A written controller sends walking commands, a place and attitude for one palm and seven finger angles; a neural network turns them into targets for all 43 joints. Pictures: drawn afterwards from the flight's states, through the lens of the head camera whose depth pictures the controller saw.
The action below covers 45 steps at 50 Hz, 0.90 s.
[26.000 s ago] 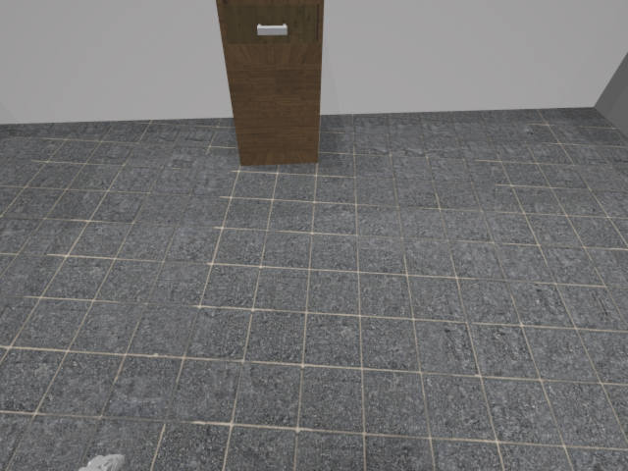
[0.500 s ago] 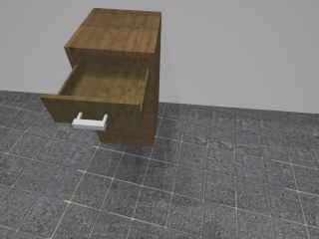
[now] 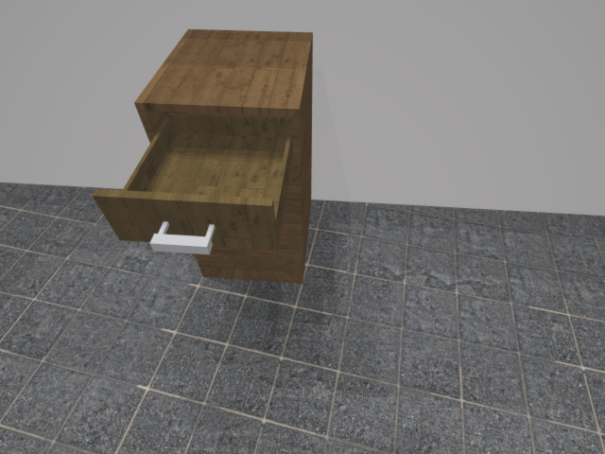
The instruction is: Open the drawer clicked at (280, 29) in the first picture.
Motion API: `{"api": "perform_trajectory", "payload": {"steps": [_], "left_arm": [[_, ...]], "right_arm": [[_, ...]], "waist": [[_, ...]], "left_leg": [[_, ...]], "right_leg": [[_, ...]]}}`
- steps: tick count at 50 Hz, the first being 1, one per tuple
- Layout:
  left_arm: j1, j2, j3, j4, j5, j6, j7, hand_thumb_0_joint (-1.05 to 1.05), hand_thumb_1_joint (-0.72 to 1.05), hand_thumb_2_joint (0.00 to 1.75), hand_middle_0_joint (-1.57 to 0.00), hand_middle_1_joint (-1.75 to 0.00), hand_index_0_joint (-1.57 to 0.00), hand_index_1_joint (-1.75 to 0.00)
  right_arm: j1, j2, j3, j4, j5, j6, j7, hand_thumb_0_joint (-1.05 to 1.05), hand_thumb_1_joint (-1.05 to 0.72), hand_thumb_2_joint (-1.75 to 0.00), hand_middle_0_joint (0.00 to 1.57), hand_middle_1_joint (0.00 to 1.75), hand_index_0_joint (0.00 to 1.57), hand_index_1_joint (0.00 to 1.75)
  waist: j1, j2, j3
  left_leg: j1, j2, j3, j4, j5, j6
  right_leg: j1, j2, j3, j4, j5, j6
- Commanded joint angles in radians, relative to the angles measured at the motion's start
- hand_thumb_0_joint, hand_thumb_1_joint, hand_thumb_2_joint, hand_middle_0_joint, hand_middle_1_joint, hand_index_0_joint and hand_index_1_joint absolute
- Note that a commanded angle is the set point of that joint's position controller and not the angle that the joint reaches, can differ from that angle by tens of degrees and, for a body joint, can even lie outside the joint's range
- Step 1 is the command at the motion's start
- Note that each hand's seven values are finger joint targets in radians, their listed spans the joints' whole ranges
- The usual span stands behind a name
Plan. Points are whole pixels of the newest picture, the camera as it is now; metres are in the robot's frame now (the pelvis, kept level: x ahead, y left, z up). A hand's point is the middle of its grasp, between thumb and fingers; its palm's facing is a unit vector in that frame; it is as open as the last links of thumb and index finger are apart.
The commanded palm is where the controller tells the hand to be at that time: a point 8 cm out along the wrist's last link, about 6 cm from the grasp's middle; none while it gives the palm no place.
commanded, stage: let the arm hang, fingers relaxed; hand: left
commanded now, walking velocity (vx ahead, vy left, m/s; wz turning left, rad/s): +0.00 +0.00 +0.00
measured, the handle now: (185, 235) +0.52 +0.28 -0.09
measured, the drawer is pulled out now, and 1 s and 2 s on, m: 0.30 0.30 0.30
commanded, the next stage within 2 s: look to check the result in 0.32 s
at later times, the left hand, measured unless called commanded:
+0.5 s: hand out of the picture +0.00 +0.15 -0.17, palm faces +0.05 -0.98 -0.20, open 7.4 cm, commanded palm none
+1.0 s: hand out of the picture +0.03 +0.15 -0.17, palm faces +0.05 -0.97 -0.22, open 7.4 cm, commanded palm none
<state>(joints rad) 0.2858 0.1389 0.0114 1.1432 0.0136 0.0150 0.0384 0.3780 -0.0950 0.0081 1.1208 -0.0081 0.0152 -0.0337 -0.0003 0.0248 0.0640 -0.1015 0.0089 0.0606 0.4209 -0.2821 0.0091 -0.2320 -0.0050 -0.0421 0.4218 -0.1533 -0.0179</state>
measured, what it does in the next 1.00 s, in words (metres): stands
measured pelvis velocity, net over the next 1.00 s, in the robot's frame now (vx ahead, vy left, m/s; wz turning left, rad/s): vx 0.02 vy -0.02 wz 0.01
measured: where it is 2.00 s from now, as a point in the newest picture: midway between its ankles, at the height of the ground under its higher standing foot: outside the picture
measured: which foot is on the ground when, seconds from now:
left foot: down 0.00-1.00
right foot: down 0.00-1.00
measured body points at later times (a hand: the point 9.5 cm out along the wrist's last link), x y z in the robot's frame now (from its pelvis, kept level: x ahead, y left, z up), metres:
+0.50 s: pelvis +0.01 -0.01 +0.00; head +0.03 -0.02 +0.45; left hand +0.00 +0.21 -0.16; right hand -0.02 -0.22 -0.16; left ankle -0.03 +0.11 -0.74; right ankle +0.05 -0.11 -0.74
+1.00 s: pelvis +0.02 -0.02 +0.00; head +0.04 -0.03 +0.45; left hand +0.03 +0.21 -0.15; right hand +0.00 -0.23 -0.16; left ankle -0.03 +0.11 -0.74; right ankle +0.05 -0.11 -0.74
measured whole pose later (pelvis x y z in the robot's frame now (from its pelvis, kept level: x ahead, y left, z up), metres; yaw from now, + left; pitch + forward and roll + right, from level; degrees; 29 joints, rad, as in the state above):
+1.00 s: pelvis +0.02 -0.02 +0.00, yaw +1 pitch -1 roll +0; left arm 0.23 0.15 0.03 1.14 0.01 0.00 0.04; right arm 0.31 -0.12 -0.01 1.12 -0.01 0.01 -0.04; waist 0.00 0.02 0.08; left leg -0.07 0.04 0.04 0.38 -0.29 -0.03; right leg -0.20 0.03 -0.07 0.39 -0.17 -0.05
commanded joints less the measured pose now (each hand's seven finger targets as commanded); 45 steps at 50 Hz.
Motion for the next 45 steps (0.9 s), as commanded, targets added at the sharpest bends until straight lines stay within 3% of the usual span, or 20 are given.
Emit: {"api": "perform_trajectory", "payload": {"steps": [1, 6, 11, 22, 40, 45], "left_arm": [[0.059, 0.092, 0.02, -0.028, 0.002, -0.011, 0.006, 0.0, 0.9, 0.9, -0.2, -0.3, -0.2, -0.3], [0.055, 0.086, 0.025, -0.03, 0.003, -0.014, 0.005, 0.0, 0.9, 0.9, -0.2, -0.3, -0.2, -0.3], [0.046, 0.091, 0.027, -0.037, 0.004, -0.019, 0.004, 0.0, 0.9, 0.9, -0.2, -0.3, -0.2, -0.3], [0.031, 0.098, 0.029, -0.031, 0.002, -0.021, 0.003, 0.0, 0.9, 0.9, -0.2, -0.3, -0.2, -0.3], [0.02, 0.104, 0.033, -0.026, 0.0, -0.026, 0.005, 0.0, 0.9, 0.9, -0.2, -0.3, -0.2, -0.3], [0.008, 0.114, 0.035, -0.029, 0.001, -0.027, 0.005, 0.0, 0.9, 0.9, -0.2, -0.3, -0.2, -0.3]], "right_arm": [[0.095, -0.089, -0.024, -0.011, -0.002, -0.016, -0.008, 0.0, -0.9, -0.9, 0.2, 0.3, 0.2, 0.3], [0.082, -0.078, -0.026, -0.015, -0.002, -0.02, -0.01, 0.0, -0.9, -0.9, 0.2, 0.3, 0.2, 0.3], [0.075, -0.083, -0.028, -0.019, -0.001, -0.023, -0.011, 0.0, -0.9, -0.9, 0.2, 0.3, 0.2, 0.3], [0.06, -0.093, -0.03, -0.012, -0.001, -0.016, -0.011, 0.0, -0.9, -0.9, 0.2, 0.3, 0.2, 0.3], [0.04, -0.104, -0.035, -0.013, 0.001, -0.016, -0.016, 0.0, -0.9, -0.9, 0.2, 0.3, 0.2, 0.3], [0.038, -0.109, -0.038, -0.012, 0.001, -0.015, -0.015, 0.0, -0.9, -0.9, 0.2, 0.3, 0.2, 0.3]], "waist": [[-0.002, -0.011, 0.079], [-0.001, 0.019, 0.071], [-0.003, -0.014, 0.051], [-0.007, -0.02, 0.048], [-0.005, 0.0, 0.026], [-0.007, -0.025, 0.023]], "left_leg": [[-0.137, 0.097, -0.098, -0.134, -0.001, 0.034], [-0.128, 0.097, -0.09, -0.128, 0.028, 0.032], [-0.109, 0.096, -0.083, -0.117, 0.084, 0.03], [-0.09, 0.089, -0.074, -0.115, 0.07, 0.023], [-0.055, 0.094, -0.068, -0.109, 0.126, 0.014], [-0.052, 0.094, -0.066, -0.112, 0.109, 0.013]], "right_leg": [[0.018, -0.074, 0.092, -0.08, -0.049, -0.024], [0.021, -0.074, 0.092, -0.073, -0.015, -0.025], [0.043, -0.079, 0.09, -0.071, 0.038, -0.026], [0.05, -0.083, 0.101, -0.1, 0.006, -0.03], [0.074, -0.086, 0.093, -0.098, 0.091, -0.036], [0.076, -0.085, 0.096, -0.109, 0.072, -0.035]]}}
